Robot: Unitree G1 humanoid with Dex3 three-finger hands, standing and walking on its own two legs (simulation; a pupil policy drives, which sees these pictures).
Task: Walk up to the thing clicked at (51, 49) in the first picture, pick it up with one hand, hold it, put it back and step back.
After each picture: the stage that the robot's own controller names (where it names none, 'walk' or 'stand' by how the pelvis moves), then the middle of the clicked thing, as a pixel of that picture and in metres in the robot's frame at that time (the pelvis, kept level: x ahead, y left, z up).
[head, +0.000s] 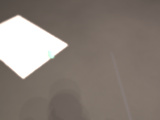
stand; (50, 52) +1.25 +0.33 -0.72
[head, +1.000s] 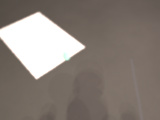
walk; (65, 53) +1.16 +0.25 -0.72
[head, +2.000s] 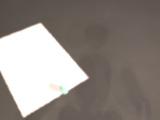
walk; (64, 87) +0.73 +0.18 -0.71
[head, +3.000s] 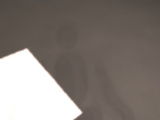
walk; out of the picture +0.50 +0.12 -0.71
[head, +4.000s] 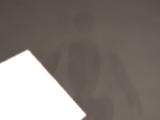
stand; out of the picture +0.42 +0.17 -0.71
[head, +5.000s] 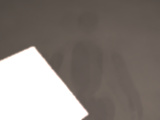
stand; out of the picture +0.44 +0.14 -0.71
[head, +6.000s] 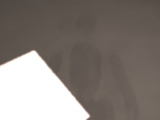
stand; out of the picture +0.44 +0.14 -0.73
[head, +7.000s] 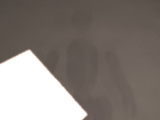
stand; out of the picture +0.43 +0.15 -0.73
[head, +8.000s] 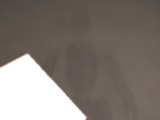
stand; out of the picture +0.42 +0.16 -0.73
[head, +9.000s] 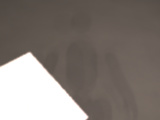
stand; out of the picture +0.42 +0.15 -0.73
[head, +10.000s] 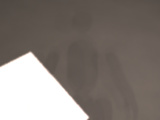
stand; out of the picture +0.42 +0.14 -0.73
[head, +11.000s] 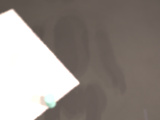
go down; (50, 100) +0.46 +0.15 -0.61
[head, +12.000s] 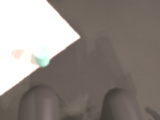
go down; (41, 56) +0.51 +0.20 -0.32
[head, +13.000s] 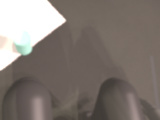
close in; (23, 43) +0.50 +0.22 -0.27
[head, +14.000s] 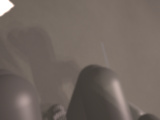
close; out of the picture +0.49 +0.27 -0.21
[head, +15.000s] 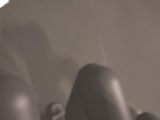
close; out of the picture +0.49 +0.27 -0.21
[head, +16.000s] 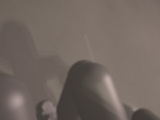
lift; out of the picture +0.49 +0.28 -0.21
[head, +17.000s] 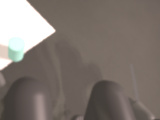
lift; (16, 49) +0.51 +0.24 -0.28
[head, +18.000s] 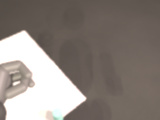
lift; (57, 115) +0.46 +0.12 -0.62
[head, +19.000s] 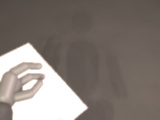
go down; out of the picture +0.46 +0.14 -0.68
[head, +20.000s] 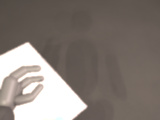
stand; out of the picture +0.46 +0.15 -0.68
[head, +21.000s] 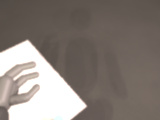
stand; out of the picture +0.45 +0.14 -0.68
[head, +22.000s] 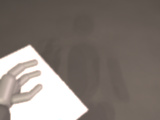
stand; out of the picture +0.46 +0.14 -0.68
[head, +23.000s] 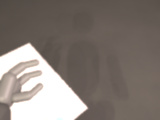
stand; out of the picture +0.46 +0.14 -0.68
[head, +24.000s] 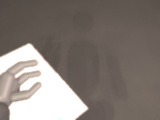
stand; out of the picture +0.45 +0.14 -0.68
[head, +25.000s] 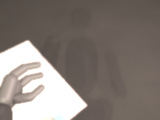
stand; out of the picture +0.46 +0.14 -0.68
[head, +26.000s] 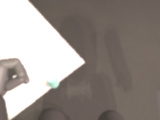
crouch; (52, 80) +0.49 +0.16 -0.49
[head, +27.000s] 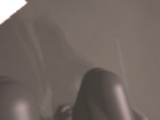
lower; out of the picture +0.49 +0.25 -0.23
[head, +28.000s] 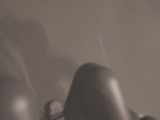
lower; out of the picture +0.49 +0.27 -0.22
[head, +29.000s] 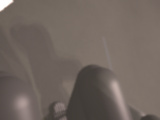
lower; out of the picture +0.49 +0.27 -0.22
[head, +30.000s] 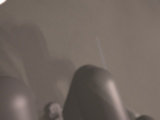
lower; out of the picture +0.49 +0.28 -0.22
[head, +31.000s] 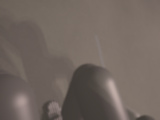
lower; out of the picture +0.49 +0.28 -0.23
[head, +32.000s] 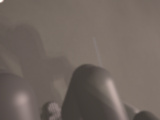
open; out of the picture +0.49 +0.28 -0.22
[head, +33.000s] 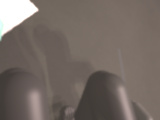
stand; out of the picture +0.50 +0.26 -0.24
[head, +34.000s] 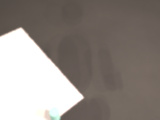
stand; (54, 114) +0.45 +0.14 -0.62
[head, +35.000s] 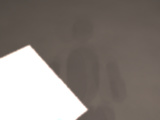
stand; out of the picture +0.47 +0.14 -0.66
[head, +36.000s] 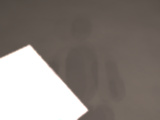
stand; out of the picture +0.46 +0.14 -0.67
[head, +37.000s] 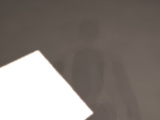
stand; out of the picture +0.48 +0.13 -0.72
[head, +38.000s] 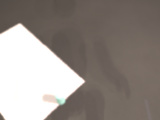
walk; (60, 97) +0.55 +0.15 -0.69
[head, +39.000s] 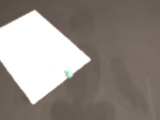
walk; (68, 71) +0.79 +0.14 -0.70
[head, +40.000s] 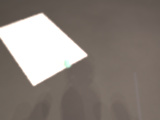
stand; (67, 61) +1.07 +0.13 -0.71
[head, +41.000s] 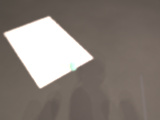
stand; (72, 64) +1.06 +0.10 -0.72
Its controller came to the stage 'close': yes
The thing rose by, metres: 0.00
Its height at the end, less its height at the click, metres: +0.00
